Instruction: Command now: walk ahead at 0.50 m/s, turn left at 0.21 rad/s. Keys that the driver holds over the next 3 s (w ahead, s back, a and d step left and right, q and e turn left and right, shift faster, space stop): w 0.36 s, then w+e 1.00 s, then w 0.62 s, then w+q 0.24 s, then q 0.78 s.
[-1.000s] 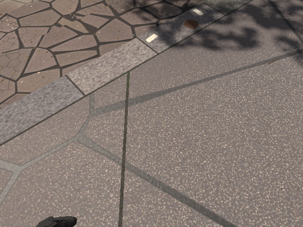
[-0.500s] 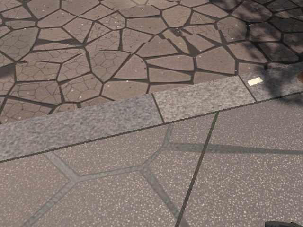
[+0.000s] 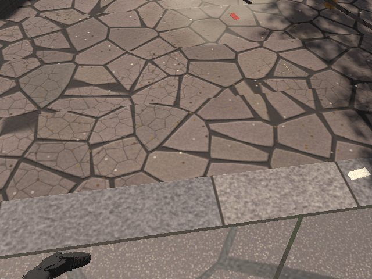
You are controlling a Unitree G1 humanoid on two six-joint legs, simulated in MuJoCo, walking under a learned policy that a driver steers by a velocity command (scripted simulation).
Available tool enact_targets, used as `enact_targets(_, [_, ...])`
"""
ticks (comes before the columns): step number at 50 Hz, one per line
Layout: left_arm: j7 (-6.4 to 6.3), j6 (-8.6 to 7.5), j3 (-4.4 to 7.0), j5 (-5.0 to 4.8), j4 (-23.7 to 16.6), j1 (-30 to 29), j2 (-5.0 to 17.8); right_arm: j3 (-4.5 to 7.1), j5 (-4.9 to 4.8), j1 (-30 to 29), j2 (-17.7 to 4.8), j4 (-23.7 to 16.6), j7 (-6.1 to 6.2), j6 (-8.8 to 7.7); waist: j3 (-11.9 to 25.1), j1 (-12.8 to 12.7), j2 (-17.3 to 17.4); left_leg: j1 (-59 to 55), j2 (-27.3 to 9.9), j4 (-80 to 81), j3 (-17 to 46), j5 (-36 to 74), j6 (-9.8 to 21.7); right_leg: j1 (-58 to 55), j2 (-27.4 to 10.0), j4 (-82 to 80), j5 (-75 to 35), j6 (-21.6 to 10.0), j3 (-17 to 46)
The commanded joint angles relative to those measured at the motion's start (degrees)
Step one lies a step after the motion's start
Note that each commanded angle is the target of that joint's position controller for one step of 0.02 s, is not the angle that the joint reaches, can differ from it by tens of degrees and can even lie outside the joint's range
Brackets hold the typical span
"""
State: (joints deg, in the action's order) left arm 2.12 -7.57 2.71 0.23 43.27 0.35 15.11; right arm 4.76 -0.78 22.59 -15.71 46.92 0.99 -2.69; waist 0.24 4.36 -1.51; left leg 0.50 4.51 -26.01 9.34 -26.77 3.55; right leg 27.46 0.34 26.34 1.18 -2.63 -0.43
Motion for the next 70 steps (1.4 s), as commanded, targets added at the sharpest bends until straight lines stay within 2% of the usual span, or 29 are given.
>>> enact_targets(1, [-0.6, -0.73, 4.92, 1.31, 0.6, 20.65, 15.41, -0.12, 0.29, 3.81, -3.08, -4.34, 0.0, -0.99, 19.88, -9.26, -4.62, 24.31, -2.76, -35.7, -0.45, 27.86, 0.05, -44.04, -17.2, 2.25, 1.09, -13.37, 23.83])
enact_targets(2, [-0.01, -0.09, 4.52, -0.22, 2.98, 23.76, 13.18, -0.67, -0.76, 6.67, -2.71, -3.59, -0.22, -1.71, 22.59, -9.11, -16.41, 37.65, 1.38, -47.68, 0.12, -5.6, -1.66, -50.91, -23.67, -7.04, 13.31, -17.6, 43.52])
enact_targets(3, [-0.09, 0.27, 3.29, -1.52, 2.34, 20.72, 9.17, 0.35, -1.57, 1.4, -7.61, -4.28, -0.44, -2.09, 13.16, -10.01, -8.88, 44.27, -2.31, -52.2, 2.11, -3.86, -1.21, -44.97, -22.07, -8.98, 23.22, -14.76, 40.18])
enact_targets(5, [-0.36, 1.2, 2.04, -0.26, 1.02, 13.34, 6.42, 0.24, -0.45, -7.78, -7.28, -6.69, -0.65, -2.35, 1.47, -7.63, -0.46, 43.33, -7.59, -46.98, -2.53, 4.99, -0.81, -27.52, -17.28, -12.25, 17.12, -11.55, 26.27])
enact_targets(6, [-0.36, 1.03, 1.56, 0.31, 0.73, 11.66, 5.26, 0.55, 0.28, -7.81, -6.86, -6.71, -0.61, -2.14, 0.35, -5.85, -1.02, 40.4, -9.64, -42.9, -2.7, 7.63, -0.81, -22.9, -15.37, -13.49, 12.27, -10.81, 22.68])
enact_targets(10, [-0.63, 0.49, 1.85, -0.15, 2.07, 12.65, 7.06, -0.16, 0.4, -6.97, -3.52, -6.83, -0.5, -1.37, 0.2, -3.99, -3.06, 37.58, -11.66, -34.01, -5.06, 11.81, -2.42, -17.92, -13.07, -17.29, -0.25, -11.65, 14.31])
enact_targets(15, [-1.52, 1.43, 2.31, -1.05, 3.67, 16.39, 9.08, -1.21, 0.53, -16.34, -1.64, -9.11, -1.04, -1.99, -0.78, -6.87, -1.98, 36.16, -10.64, -15.37, -7.63, 27.73, -3.6, -18.98, -10.15, -18.2, -6.19, -9.19, 6.02])
enact_targets(21, [-1.8, 3.23, 2.28, -1.71, 6.41, 23.01, 9.74, -1.27, -0.3, -25.81, -2.43, -12.6, -2.77, -2.99, -3.48, -9.53, -2.49, 34.65, -7.49, -4.26, -8.42, 27.47, -2.61, -25.82, -13.21, -13.95, -5.51, -8.31, 8.45])
enact_targets(23, [-2.21, 3.9, 2.72, -1.81, 6.48, 22.41, 11.08, -0.64, -0.29, -23.65, -4.16, -12.41, -3.08, -3.57, -2.44, -7.25, -3.67, 30.02, -6.45, -1.72, -8.25, 23.68, -1.56, -27.43, -14.34, -10.57, -8.55, -7.31, 10.27])
enact_targets(25, [-2.4, 4.07, 2.35, -1.69, 5.87, 20.62, 10.45, 1.41, 0.3, -11.56, -8.17, -9.15, -2.45, -3.91, 5.16, -0.5, -3.07, 10.49, -5.59, 0.29, -9.32, 24.62, 1.13, -23.18, -10.37, 2.56, -18.42, -4.68, 7.54])
enact_targets(26, [-2.36, 3.76, 1.01, -0.43, 3.9, 19.42, 6.97, 2.67, 1.49, -0.81, -12.48, -7.69, -1.69, -3.83, 14.32, 4.0, 1.84, -7.21, -15.96, -2.93, 0.59, 27.18, 5.06, -11.89, -6.49, 19.55, -6.28, -2.17, 4.79])
enact_targets(27, [-2.16, 2.67, -0.79, -0.94, 3.14, 27.76, 0.66, 3.33, 1.63, 2.18, -16.0, -6.47, -1.71, -3.06, 22.63, 0.55, 17.27, -25.8, -29.83, 0.73, 24.34, 19.17, 13.3, 9.83, 1.48, 39.01, 29.17, 1.28, 1.92])
enact_targets(28, [-2.09, 2.11, 0.57, -2.33, 4.05, 25.49, 6.48, 2.11, 1.19, 3.09, -10.63, -6.62, -1.64, -2.66, 21.97, 2.8, 13.79, -23.3, -28.9, 5.01, 29.02, 10.38, 12.65, 15.49, -0.71, 46.4, 32.64, 1.31, 7.9])
enact_targets(29, [-2.08, 2.11, 1.56, -3.08, 2.35, 20.29, 9.19, 1.2, 0.79, -0.16, -8.17, -6.51, -1.4, -2.63, 12.97, 2.65, 10.99, -16.29, -26.9, 6.55, 20.31, 10.15, 10.2, 18.96, -2.99, 48.31, 28.01, 1.22, 7.11])
enact_targets(31, [-2.34, 2.87, 1.89, -1.89, 1.34, 16.17, 8.21, 0.15, 1.09, -7.34, -5.07, -6.5, -1.63, -2.84, 4.54, -0.82, 7.08, -1.48, -22.59, 10.91, 9.36, 15.57, 8.33, 15.58, -6.67, 44.21, 20.0, 1.59, 5.75])
enact_targets(33, [-2.17, 4.55, 1.97, -2.16, 1.54, 18.4, 5.95, 0.03, 1.48, -10.88, -3.75, -6.04, -1.81, -3.58, 1.79, -4.09, 8.7, 6.61, -20.61, 15.23, 2.55, 18.69, 7.8, 10.07, -8.46, 41.58, 16.67, 1.97, 6.09])
enact_targets(37, [-2.13, 6.22, 1.92, -1.64, -0.54, 15.45, 4.11, 1.02, 1.72, -11.16, -5.74, -4.1, -1.22, -4.42, -1.16, -5.27, 5.42, 9.05, -20.81, 18.54, -6.4, 26.24, 8.31, 12.72, -9.09, 35.82, 9.46, 3.29, 6.66])
enact_targets(42, [-0.32, 5.6, 1.11, -1.38, -3.22, 7.16, 2.59, 1.79, 1.32, -9.05, -8.19, -2.42, -0.37, -3.65, -3.34, -2.47, 3.96, 6.71, -19.1, 18.67, -16.09, 28.31, 6.08, 10.93, -7.83, 19.55, -3.54, 2.45, 2.51])
enact_targets(47, [1.1, 5.78, 1.15, -1.37, -7.17, 0.59, 3.61, 2.77, -0.21, -5.47, -10.64, -0.42, -0.25, -1.82, -5.49, -0.6, 4.14, -2.71, -22.04, 14.67, -19.05, 32.85, 4.49, 12.16, -6.22, 11.92, 3.01, -0.46, -1.26])
enact_targets(49, [1.34, 5.97, 2.07, -1.28, -7.83, 2.65, 5.28, 3.23, -0.79, -6.25, -12.37, -0.47, -0.06, -0.99, -2.93, -2.79, 5.81, -5.05, -22.14, 7.74, -20.78, 50.12, 3.18, 6.55, -2.88, 11.2, 9.09, -2.63, -4.58])
enact_targets(51, [0.71, 6.21, 4.92, -1.58, -4.57, 16.84, 9.83, 2.98, -1.22, -7.71, -12.39, -0.78, 0.14, -0.11, 4.93, -10.95, 5.24, -0.84, -18.84, -12.03, -23.89, 61.26, 0.34, -13.54, 3.0, 6.86, 7.72, -6.01, -7.34])
enact_targets(52, [-0.55, 6.83, 7.16, -1.7, -2.54, 26.03, 15.54, 1.89, 0.23, -6.66, -9.78, -1.82, 0.29, -0.5, 10.37, -14.21, -1.25, 13.48, -16.28, -30.52, -24.35, 43.89, -2.78, -31.14, -3.34, 5.55, 6.78, -9.61, 4.65])
enact_targets(53, [-0.63, 6.2, 7.58, -2.1, -3.26, 23.13, 21.43, -0.78, 2.15, -1.85, -1.42, -5.3, -0.41, -2.23, 15.32, -6.46, -15.3, 38.43, -4.2, -49.47, -16.61, -6.54, -6.11, -47.53, -16.73, -2.11, 18.17, -20.49, 38.22])
enact_targets(54, [-0.17, 5.31, 6.03, -1.68, -5.02, 24.83, 16.23, -0.16, -0.3, -8.57, -6.36, -5.92, -1.09, -4.4, 20.17, -11.31, -7.62, 44.66, -4.18, -54.37, -4.75, -7.19, -4.86, -49.54, -19.48, -10.17, 23.98, -20.86, 47.55])
enact_targets(55, [0.04, 4.52, 5.04, -1.22, -4.42, 23.04, 12.96, 0.46, -2.19, -13.16, -8.67, -7.31, -1.42, -5.39, 12.07, -11.53, -5.15, 49.08, -6.46, -53.48, -4.97, -2.01, -3.45, -44.71, -18.34, -10.58, 18.9, -18.15, 39.77])
enact_targets(56, [-0.07, 4.16, 4.49, -1.38, -4.93, 19.54, 11.29, 0.23, -1.18, -13.47, -8.01, -7.08, -1.04, -5.92, 7.82, -8.97, -1.07, 46.64, -8.99, -48.48, -4.81, 2.89, -2.64, -36.31, -15.79, -9.76, 12.61, -16.22, 32.61])
enact_targets(58, [-0.61, 4.19, 3.39, -0.43, -6.86, 13.3, 8.01, 0.94, 0.94, -11.85, -8.68, -5.99, -0.66, -5.19, 4.27, -4.49, -1.11, 37.96, -11.77, -40.96, -4.27, 7.72, -3.1, -23.11, -12.06, -10.76, 1.85, -14.44, 23.73])
enact_targets(64, [-2.77, 3.9, 4.41, -0.8, -6.59, 15.4, 11.13, -0.22, 2.02, -17.66, -4.6, -7.84, -0.91, -3.42, 1.85, -4.82, -0.95, 32.72, -8.92, -21.26, -6.18, 24.73, -6.84, -13.4, -7.24, -12.2, -6.77, -12.83, 14.78])
enact_targets(70, [-3.74, 4.46, 4.23, -1.69, -4.18, 20.9, 9.38, -0.68, 0.78, -26.81, -4.5, -10.31, -3.1, -4.64, -0.98, -8.74, -2.47, 29.03, -6.05, -3.0, -4.63, 39.7, -5.66, -13.24, -6.19, -6.31, 9.21, -9.65, 17.0])
